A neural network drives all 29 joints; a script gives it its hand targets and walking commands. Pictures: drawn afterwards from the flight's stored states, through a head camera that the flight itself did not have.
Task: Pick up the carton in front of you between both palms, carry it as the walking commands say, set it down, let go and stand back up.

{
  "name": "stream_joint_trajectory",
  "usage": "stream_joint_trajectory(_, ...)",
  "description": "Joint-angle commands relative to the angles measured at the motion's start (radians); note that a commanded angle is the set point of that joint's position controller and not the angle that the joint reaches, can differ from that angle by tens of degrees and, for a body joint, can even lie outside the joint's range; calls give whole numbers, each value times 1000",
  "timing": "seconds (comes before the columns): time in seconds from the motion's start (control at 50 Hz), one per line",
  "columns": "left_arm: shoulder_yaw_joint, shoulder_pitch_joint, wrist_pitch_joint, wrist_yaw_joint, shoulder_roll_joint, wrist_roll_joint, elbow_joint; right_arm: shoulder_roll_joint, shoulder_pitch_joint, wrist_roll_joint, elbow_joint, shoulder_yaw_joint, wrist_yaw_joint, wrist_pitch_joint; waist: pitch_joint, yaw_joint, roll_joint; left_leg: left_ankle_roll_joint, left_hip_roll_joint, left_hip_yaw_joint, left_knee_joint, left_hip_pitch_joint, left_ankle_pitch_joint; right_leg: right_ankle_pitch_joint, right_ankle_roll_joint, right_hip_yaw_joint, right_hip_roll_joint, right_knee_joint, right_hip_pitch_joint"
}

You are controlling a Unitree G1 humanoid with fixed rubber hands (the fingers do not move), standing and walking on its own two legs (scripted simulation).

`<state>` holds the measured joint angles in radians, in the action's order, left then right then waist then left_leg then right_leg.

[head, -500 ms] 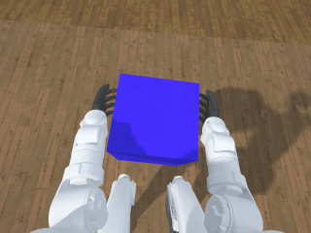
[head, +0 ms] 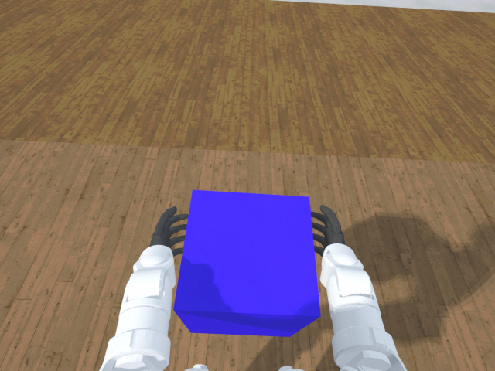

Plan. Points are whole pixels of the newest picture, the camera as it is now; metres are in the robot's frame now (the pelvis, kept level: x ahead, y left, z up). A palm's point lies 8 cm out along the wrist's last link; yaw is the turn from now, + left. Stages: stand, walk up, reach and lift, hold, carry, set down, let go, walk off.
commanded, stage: reach and lift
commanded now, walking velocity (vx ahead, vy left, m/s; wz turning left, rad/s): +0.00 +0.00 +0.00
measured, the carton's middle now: (245, 270) +0.31 +0.01 -0.09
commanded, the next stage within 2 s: hold in 1.20 s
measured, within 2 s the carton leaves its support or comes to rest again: neither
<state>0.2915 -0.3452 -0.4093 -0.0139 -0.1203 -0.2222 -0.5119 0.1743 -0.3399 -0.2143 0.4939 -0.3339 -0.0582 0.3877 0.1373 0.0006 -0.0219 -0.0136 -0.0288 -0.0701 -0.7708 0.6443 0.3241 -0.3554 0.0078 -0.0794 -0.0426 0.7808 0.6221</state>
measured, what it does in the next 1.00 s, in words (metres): stands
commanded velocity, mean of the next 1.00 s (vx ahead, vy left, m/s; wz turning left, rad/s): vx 0.00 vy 0.00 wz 0.00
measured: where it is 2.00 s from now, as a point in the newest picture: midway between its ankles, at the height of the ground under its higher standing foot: outside the picture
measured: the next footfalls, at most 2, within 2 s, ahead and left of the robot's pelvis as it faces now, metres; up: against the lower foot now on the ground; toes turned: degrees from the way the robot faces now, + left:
none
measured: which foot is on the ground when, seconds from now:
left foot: down 0.00-1.00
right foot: down 0.00-1.00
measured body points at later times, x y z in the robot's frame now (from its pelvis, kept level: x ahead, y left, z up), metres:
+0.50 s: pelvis -0.01 +0.00 +0.03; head -0.03 +0.00 +0.48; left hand +0.30 +0.15 +0.05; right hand +0.31 -0.15 +0.05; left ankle +0.03 +0.13 -0.71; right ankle +0.02 -0.12 -0.71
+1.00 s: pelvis +0.01 +0.00 +0.04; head -0.02 +0.01 +0.49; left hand +0.31 +0.15 +0.06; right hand +0.32 -0.15 +0.07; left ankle +0.03 +0.13 -0.71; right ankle +0.02 -0.12 -0.71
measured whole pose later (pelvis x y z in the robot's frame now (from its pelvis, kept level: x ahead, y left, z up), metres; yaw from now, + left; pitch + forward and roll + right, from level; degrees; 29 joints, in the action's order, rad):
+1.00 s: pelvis +0.01 +0.00 +0.04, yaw +0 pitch -5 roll +0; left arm 0.23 -0.27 -0.67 0.00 -0.15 -0.29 -0.31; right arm 0.16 -0.30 -0.30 0.34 -0.27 0.00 0.64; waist -0.01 0.00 -0.01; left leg -0.01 -0.02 -0.07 -0.38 0.11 0.19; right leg -0.22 0.01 -0.09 -0.02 0.39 0.09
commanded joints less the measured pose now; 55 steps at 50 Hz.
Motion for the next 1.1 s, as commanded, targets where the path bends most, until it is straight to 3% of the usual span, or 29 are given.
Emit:
stream_joint_trajectory(0.0,-594,-482,-13,237,-999,177,38,1018,-434,149,42,614,264,42,356,4,24,19,-70,-20,150,-383,-328,321,-6,-19,-60,-180,-239)
stream_joint_trajectory(0.14,-612,-427,-108,246,-983,185,143,996,-361,158,-35,622,282,139,215,-3,10,16,-63,-12,302,-529,-344,364,-1,-17,-46,-335,-410)
stream_joint_trajectory(0.34,-479,-517,-167,269,-962,124,96,970,-469,108,7,507,312,194,38,7,12,28,-51,9,372,-536,-122,131,-12,-2,-34,-409,-413)
stream_joint_trajectory(0.52,-508,-584,-169,272,-989,134,119,978,-532,115,-9,523,317,194,108,1,20,19,-50,11,377,-572,-136,143,-13,1,-38,-407,-455)
stream_joint_trajectory(0.88,-556,-431,-213,250,-973,168,225,932,-393,142,-124,565,313,229,124,2,27,3,-57,-3,415,-671,-350,335,-7,2,-53,-439,-524)
stream_joint_trajectory(1.08,-577,-395,-238,249,-955,183,283,929,-355,160,-182,592,306,257,104,5,20,5,-61,-2,432,-685,-374,376,-1,-4,-53,-455,-554)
